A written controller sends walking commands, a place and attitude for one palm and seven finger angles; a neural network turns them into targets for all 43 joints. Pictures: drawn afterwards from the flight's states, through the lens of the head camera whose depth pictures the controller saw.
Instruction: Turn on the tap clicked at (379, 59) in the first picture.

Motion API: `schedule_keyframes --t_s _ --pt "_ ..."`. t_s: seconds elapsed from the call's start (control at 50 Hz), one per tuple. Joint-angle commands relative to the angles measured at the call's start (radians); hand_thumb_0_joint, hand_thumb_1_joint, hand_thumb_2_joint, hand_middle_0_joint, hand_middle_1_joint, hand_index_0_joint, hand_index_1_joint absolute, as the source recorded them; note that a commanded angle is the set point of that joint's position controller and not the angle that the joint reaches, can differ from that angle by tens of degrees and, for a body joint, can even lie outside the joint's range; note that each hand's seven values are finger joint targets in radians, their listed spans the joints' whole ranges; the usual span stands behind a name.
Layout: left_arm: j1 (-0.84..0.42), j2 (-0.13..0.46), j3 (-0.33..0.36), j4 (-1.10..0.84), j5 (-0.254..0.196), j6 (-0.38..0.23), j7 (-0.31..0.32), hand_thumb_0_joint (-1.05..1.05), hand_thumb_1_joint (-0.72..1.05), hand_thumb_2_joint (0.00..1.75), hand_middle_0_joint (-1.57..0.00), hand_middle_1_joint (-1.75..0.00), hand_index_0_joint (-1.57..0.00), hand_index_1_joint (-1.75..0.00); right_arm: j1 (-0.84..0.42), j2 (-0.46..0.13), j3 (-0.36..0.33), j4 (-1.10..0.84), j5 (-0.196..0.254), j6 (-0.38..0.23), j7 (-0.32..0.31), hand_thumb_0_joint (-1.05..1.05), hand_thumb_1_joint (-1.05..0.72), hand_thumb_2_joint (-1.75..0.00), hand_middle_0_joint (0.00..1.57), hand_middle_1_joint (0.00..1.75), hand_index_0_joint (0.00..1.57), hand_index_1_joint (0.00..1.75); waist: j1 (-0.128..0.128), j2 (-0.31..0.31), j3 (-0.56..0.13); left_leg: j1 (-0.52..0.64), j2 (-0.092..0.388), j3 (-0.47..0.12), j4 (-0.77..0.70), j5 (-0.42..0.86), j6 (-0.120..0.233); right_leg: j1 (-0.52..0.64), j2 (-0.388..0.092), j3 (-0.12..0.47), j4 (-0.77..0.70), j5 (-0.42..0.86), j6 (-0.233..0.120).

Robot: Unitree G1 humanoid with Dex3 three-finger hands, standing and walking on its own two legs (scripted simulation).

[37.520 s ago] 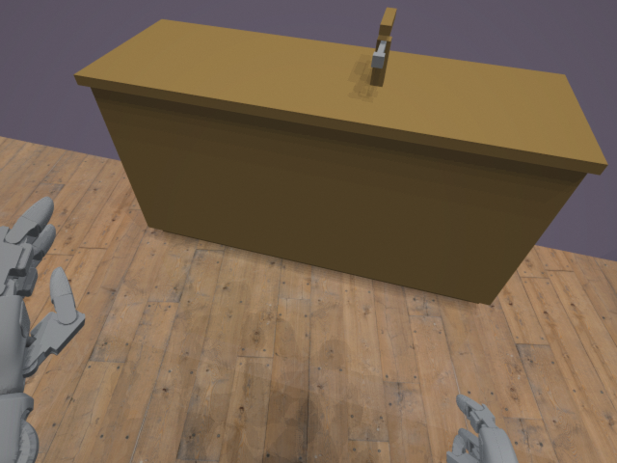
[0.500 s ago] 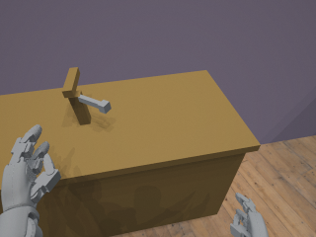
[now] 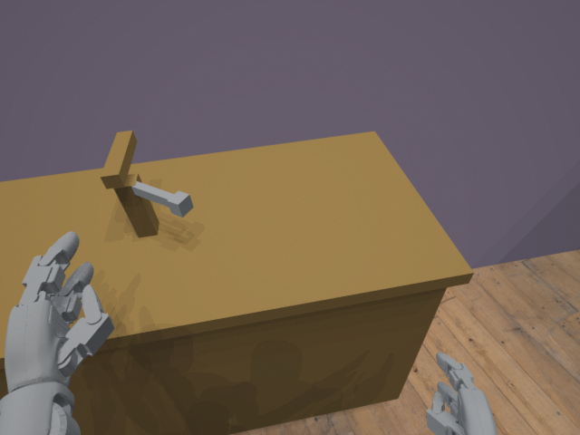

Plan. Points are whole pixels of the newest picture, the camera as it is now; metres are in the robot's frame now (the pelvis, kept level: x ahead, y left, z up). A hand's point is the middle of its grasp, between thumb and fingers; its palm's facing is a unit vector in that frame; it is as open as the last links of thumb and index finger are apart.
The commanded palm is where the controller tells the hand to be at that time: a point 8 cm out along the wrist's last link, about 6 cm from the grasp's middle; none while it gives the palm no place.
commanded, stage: reach beside the lever's end, fingers flat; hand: left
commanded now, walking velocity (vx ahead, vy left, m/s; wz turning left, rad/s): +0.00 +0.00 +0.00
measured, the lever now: (180, 204) +0.42 +0.25 +0.11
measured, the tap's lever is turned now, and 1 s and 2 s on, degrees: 52 52 52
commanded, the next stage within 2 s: none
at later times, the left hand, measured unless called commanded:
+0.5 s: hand (100, 295) +0.22 +0.26 +0.14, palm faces +0.50 -0.86 -0.13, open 7.4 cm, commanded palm +0.18 +0.31 +0.14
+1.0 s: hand (89, 282) +0.24 +0.29 +0.13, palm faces +0.53 -0.84 -0.11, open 7.6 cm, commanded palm +0.21 +0.34 +0.12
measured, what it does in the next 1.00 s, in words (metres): stands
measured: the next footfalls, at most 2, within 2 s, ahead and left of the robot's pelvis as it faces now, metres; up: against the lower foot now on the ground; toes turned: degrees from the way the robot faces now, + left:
none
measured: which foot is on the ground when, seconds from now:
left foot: down 0.00-1.00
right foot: down 0.00-1.00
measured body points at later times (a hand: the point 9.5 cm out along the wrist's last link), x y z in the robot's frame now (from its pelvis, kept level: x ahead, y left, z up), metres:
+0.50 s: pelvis +0.00 +0.01 +0.00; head -0.02 -0.01 +0.45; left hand +0.19 +0.30 +0.15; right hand +0.19 -0.21 -0.08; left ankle -0.01 +0.14 -0.73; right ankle +0.01 -0.06 -0.73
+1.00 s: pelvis -0.01 +0.02 +0.00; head -0.02 +0.00 +0.45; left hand +0.21 +0.34 +0.14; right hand +0.18 -0.20 -0.08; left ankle -0.01 +0.14 -0.73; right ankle +0.01 -0.06 -0.73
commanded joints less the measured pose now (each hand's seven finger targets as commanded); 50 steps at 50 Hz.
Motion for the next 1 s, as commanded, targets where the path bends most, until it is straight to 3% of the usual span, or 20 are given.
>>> schedule_keyframes --t_s 0.0,0.02,0.08,0.12,0.14,0.16,0.18,0.24,0.26,0.3,0.32,0.36,0.42,0.62,0.66,0.74,0.88,0.94,0.96,0.98 --pt "-0.104 0.142 0.103 -0.18 0.006 -0.07 0.015 0.0 0.9 0.9 -0.2 -0.3 -0.2 -0.3 -0.145 -0.09 -0.032 -0.166 0.001 -0.058 -0.008 0.0 -0.9 -0.9 0.2 0.3 0.2 0.3 -0.006 -0.085 -0.035 -0.046 -0.019 0.028 -0.062 0.201 0.062 0.06 -0.064 0.106 -0.147 0.174 0.076" --pt "-0.13 0.142 0.104 -0.16 0.0 -0.066 0.016 0.0 0.9 0.9 -0.2 -0.3 -0.2 -0.3 -0.153 -0.091 -0.033 -0.162 0.002 -0.057 -0.01 0.0 -0.9 -0.9 0.2 0.3 0.2 0.3 -0.011 -0.095 -0.023 -0.051 -0.019 0.029 -0.059 0.178 0.065 0.05 -0.067 0.12 -0.166 0.139 0.081" --pt "-0.216 0.157 0.11 -0.144 0.007 -0.067 0.024 0.0 0.9 0.9 -0.2 -0.3 -0.2 -0.3 -0.167 -0.087 -0.031 -0.153 0.004 -0.058 -0.016 0.0 -0.9 -0.9 0.2 0.3 0.2 0.3 -0.013 -0.028 -0.018 -0.046 -0.023 0.023 -0.073 0.131 0.061 0.036 -0.069 0.126 -0.183 0.041 0.075" --pt "-0.26 0.163 0.11 -0.109 0.006 -0.068 0.028 0.0 0.9 0.9 -0.2 -0.3 -0.2 -0.3 -0.175 -0.091 -0.033 -0.143 0.002 -0.058 -0.019 0.0 -0.9 -0.9 0.2 0.3 0.2 0.3 -0.02 -0.073 -0.016 -0.05 -0.022 0.021 -0.068 0.12 0.063 0.037 -0.073 0.142 -0.201 0.01 0.079" --pt "-0.269 0.163 0.106 -0.105 0.008 -0.07 0.028 0.0 0.9 0.9 -0.2 -0.3 -0.2 -0.3 -0.179 -0.092 -0.034 -0.143 -0.002 -0.059 -0.02 0.0 -0.9 -0.9 0.2 0.3 0.2 0.3 -0.02 -0.077 -0.035 -0.046 -0.023 0.023 -0.066 0.126 0.064 0.045 -0.076 0.146 -0.201 0.016 0.082" --pt "-0.282 0.177 0.116 -0.108 0.014 -0.072 0.028 0.0 0.9 0.9 -0.2 -0.3 -0.2 -0.3 -0.182 -0.091 -0.033 -0.14 0.003 -0.059 -0.018 0.0 -0.9 -0.9 0.2 0.3 0.2 0.3 -0.018 -0.02 -0.042 -0.034 -0.023 0.023 -0.073 0.127 0.062 0.045 -0.073 0.137 -0.197 0.017 0.074" --pt "-0.288 0.161 0.097 -0.103 0.017 -0.075 0.029 0.0 0.9 0.9 -0.2 -0.3 -0.2 -0.3 -0.182 -0.088 -0.029 -0.142 0.002 -0.061 -0.017 0.0 -0.9 -0.9 0.2 0.3 0.2 0.3 -0.017 -0.011 -0.04 -0.037 -0.026 0.021 -0.081 0.123 0.06 0.047 -0.072 0.134 -0.187 0.021 0.073" --pt "-0.299 0.184 0.131 -0.044 0.01 -0.072 0.026 0.0 0.9 0.9 -0.2 -0.3 -0.2 -0.3 -0.176 -0.095 -0.034 -0.133 -0.003 -0.052 -0.019 0.0 -0.9 -0.9 0.2 0.3 0.2 0.3 -0.015 -0.078 -0.061 -0.046 -0.024 0.024 -0.082 0.145 0.062 0.072 -0.068 0.136 -0.187 0.06 0.077" --pt "-0.307 0.195 0.145 -0.043 0.013 -0.071 0.027 0.0 0.9 0.9 -0.2 -0.3 -0.2 -0.3 -0.176 -0.095 -0.033 -0.131 -0.001 -0.049 -0.019 0.0 -0.9 -0.9 0.2 0.3 0.2 0.3 -0.013 -0.045 -0.071 -0.033 -0.025 0.024 -0.087 0.16 0.061 0.078 -0.065 0.126 -0.179 0.087 0.072" --pt "-0.291 0.182 0.143 -0.021 0.012 -0.07 0.026 0.0 0.9 0.9 -0.2 -0.3 -0.2 -0.3 -0.169 -0.094 -0.033 -0.137 -0.003 -0.045 -0.018 0.0 -0.9 -0.9 0.2 0.3 0.2 0.3 -0.009 -0.071 -0.087 -0.029 -0.024 0.026 -0.096 0.192 0.06 0.092 -0.058 0.11 -0.159 0.144 0.072" --pt "-0.305 0.168 0.128 -0.018 0.011 -0.069 0.022 0.0 0.9 0.9 -0.2 -0.3 -0.2 -0.3 -0.17 -0.093 -0.032 -0.137 -0.001 -0.041 -0.017 0.0 -0.9 -0.9 0.2 0.3 0.2 0.3 -0.011 -0.044 -0.077 -0.027 -0.025 0.028 -0.1 0.194 0.059 0.086 -0.056 0.107 -0.157 0.151 0.07" --pt "-0.297 0.206 0.175 -0.001 0.011 -0.067 0.026 0.0 0.9 0.9 -0.2 -0.3 -0.2 -0.3 -0.166 -0.096 -0.034 -0.136 -0.004 -0.038 -0.017 0.0 -0.9 -0.9 0.2 0.3 0.2 0.3 -0.004 -0.034 -0.092 -0.022 -0.025 0.03 -0.1 0.225 0.058 0.104 -0.054 0.106 -0.151 0.197 0.067" --pt "-0.31 0.185 0.159 0.003 0.01 -0.077 0.021 0.0 0.9 0.9 -0.2 -0.29 -0.2 -0.29 -0.154 -0.097 -0.036 -0.14 -0.005 -0.029 -0.015 0.0 -0.9 -0.9 0.2 0.3 0.2 0.3 -0.012 -0.048 -0.1 -0.016 -0.024 0.033 -0.103 0.248 0.055 0.104 -0.05 0.096 -0.139 0.229 0.066" --pt "-0.436 0.196 0.149 0.076 0.018 -0.122 0.01 0.0 0.9 0.9 -0.19 -0.27 -0.19 -0.27 -0.153 -0.105 -0.038 -0.123 -0.004 -0.035 -0.021 0.0 -0.9 -0.9 0.2 0.3 0.2 0.3 -0.032 -0.036 -0.076 -0.012 -0.025 0.023 -0.122 0.202 0.048 0.066 -0.043 0.088 -0.146 0.159 0.059" --pt "-0.439 0.216 0.165 0.077 0.027 -0.126 0.012 0.0 0.9 0.9 -0.19 -0.26 -0.19 -0.26 -0.159 -0.106 -0.038 -0.125 -0.005 -0.035 -0.021 0.0 -0.9 -0.9 0.2 0.3 0.2 0.3 -0.025 0.015 -0.087 -0.002 -0.027 0.023 -0.125 0.22 0.044 0.07 -0.045 0.086 -0.14 0.173 0.053" --pt "-0.418 0.221 0.188 0.118 0.012 -0.131 0.007 0.0 0.9 0.9 -0.18 -0.25 -0.18 -0.25 -0.145 -0.109 -0.043 -0.123 -0.008 -0.028 -0.018 0.0 -0.9 -0.9 0.2 0.3 0.2 0.3 -0.02 -0.046 -0.121 -0.009 -0.025 0.026 -0.121 0.249 0.041 0.093 -0.04 0.083 -0.132 0.214 0.056" --pt "-0.508 0.223 0.183 0.173 0.02 -0.157 0.001 0.0 0.9 0.9 -0.18 -0.24 -0.18 -0.24 -0.151 -0.108 -0.042 -0.115 -0.005 -0.025 -0.019 0.0 -0.9 -0.9 0.2 0.3 0.2 0.3 -0.03 -0.003 -0.116 -0.004 -0.026 0.024 -0.13 0.233 0.035 0.076 -0.039 0.083 -0.131 0.189 0.051" --pt "-0.547 0.236 0.188 0.231 0.015 -0.163 -0.007 0.0 0.9 0.9 -0.18 -0.23 -0.18 -0.23 -0.148 -0.115 -0.043 -0.11 -0.005 -0.025 -0.021 0.0 -0.9 -0.9 0.2 0.3 0.2 0.3 -0.038 -0.053 -0.099 -0.024 -0.026 0.023 -0.125 0.201 0.042 0.06 -0.036 0.085 -0.14 0.165 0.056" --pt "-0.558 0.268 0.223 0.245 0.019 -0.168 -0.005 0.0 0.9 0.9 -0.18 -0.22 -0.18 -0.22 -0.152 -0.115 -0.043 -0.103 -0.003 -0.022 -0.024 0.0 -0.9 -0.9 0.2 0.3 0.2 0.3 -0.036 -0.023 -0.1 -0.025 -0.025 0.024 -0.129 0.194 0.042 0.06 -0.037 0.087 -0.141 0.153 0.053" --pt "-0.579 0.245 0.196 0.253 0.018 -0.171 -0.008 0.0 0.9 0.9 -0.17 -0.22 -0.17 -0.22 -0.154 -0.112 -0.041 -0.105 -0.003 -0.021 -0.024 0.0 -0.9 -0.9 0.2 0.3 0.2 0.3 -0.04 -0.025 -0.099 -0.026 -0.027 0.023 -0.132 0.184 0.04 0.056 -0.038 0.087 -0.14 0.142 0.054"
